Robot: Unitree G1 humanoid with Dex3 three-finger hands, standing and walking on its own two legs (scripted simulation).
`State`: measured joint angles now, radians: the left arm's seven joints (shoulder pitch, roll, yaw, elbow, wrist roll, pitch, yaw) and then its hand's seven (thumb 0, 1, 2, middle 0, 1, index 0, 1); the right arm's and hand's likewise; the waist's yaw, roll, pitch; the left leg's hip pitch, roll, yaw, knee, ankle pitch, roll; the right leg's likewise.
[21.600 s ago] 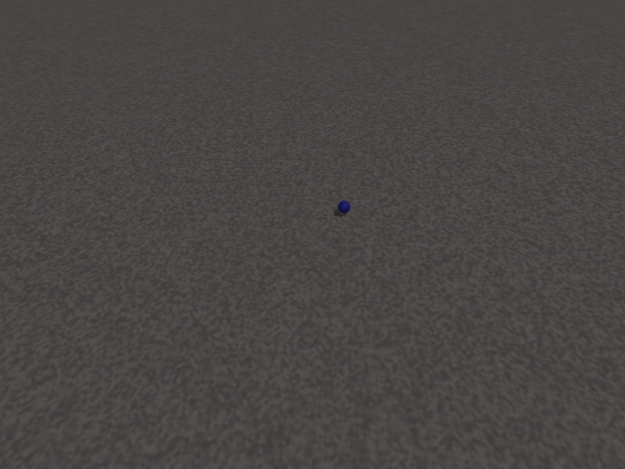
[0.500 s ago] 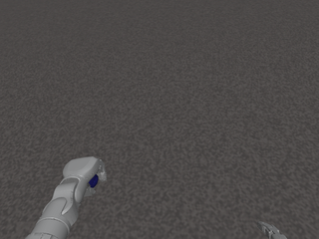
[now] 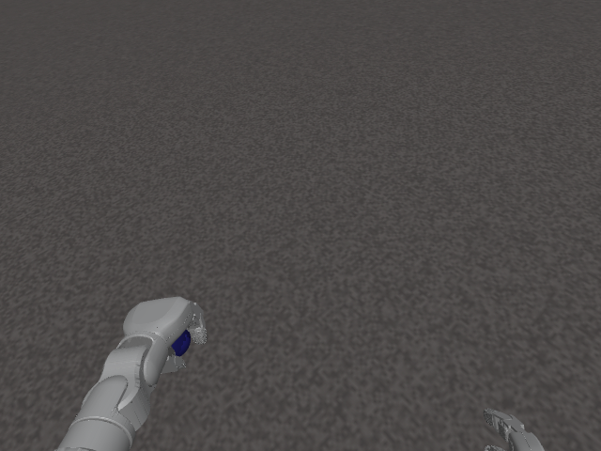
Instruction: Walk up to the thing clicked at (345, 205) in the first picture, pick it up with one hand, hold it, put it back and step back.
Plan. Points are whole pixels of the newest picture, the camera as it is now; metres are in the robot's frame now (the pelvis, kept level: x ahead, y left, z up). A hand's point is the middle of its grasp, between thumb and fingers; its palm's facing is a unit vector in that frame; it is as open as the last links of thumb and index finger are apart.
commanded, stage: hold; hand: left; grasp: from above
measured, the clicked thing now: (171, 340) +0.32 +0.23 -0.05
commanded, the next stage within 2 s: crouch in 0.88 s
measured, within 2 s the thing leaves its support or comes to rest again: neither
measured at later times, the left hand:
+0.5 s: hand (167, 352) +0.29 +0.22 -0.02, palm faces -0.44 -0.07 -0.90, open 6.4 cm
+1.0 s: hand (169, 347) +0.30 +0.22 -0.02, palm faces -0.44 -0.06 -0.90, open 6.4 cm
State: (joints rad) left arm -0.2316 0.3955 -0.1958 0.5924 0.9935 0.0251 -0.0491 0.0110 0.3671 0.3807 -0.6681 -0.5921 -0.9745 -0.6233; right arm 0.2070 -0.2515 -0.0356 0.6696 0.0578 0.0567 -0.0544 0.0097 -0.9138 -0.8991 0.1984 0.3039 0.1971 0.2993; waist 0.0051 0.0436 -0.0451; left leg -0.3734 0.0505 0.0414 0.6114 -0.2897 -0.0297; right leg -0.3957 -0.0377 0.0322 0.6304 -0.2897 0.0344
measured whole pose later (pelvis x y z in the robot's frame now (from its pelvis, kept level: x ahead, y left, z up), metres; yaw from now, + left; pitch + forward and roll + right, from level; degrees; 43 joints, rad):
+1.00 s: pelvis +0.00 +0.00 +0.01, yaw +0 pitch +2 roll +1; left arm -0.23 0.40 -0.20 0.59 0.99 0.01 -0.05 0.01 0.35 0.41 -0.67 -0.61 -0.96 -0.64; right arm 0.19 -0.24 -0.03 0.68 0.07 0.07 -0.07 0.01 -0.92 -0.90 0.20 0.30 0.20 0.30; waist 0.01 0.05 -0.02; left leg -0.29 0.05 0.05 0.51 -0.25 -0.03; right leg -0.31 -0.04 0.04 0.53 -0.25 0.03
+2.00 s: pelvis -0.06 +0.01 -0.26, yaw -1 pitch +35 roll -4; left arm -0.75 0.52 0.00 1.24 1.18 -0.11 0.32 -0.02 0.36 0.38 -0.68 -0.60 -0.95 -0.61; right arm 0.21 -0.22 -0.04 0.75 -0.06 -0.03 0.02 0.01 -0.90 -0.90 0.20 0.30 0.20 0.30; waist -0.16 0.04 -0.19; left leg -1.84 0.04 -0.06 1.85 -0.63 -0.01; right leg -1.80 -0.02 0.02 1.80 -0.61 0.06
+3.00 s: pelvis -0.08 +0.02 -0.43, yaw -4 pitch +33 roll -8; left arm -1.01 0.76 0.09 1.50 1.29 -0.21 0.38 -0.05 0.38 0.32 -0.71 -0.54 -0.98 -0.54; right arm 0.15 -0.26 0.05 0.76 -0.15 -0.05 0.13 0.00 -0.91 -0.90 0.20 0.30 0.20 0.30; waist -0.25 -0.01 -0.05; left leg -2.31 0.01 -0.16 2.39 -0.67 -0.02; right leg -2.24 0.01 0.00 2.30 -0.65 0.06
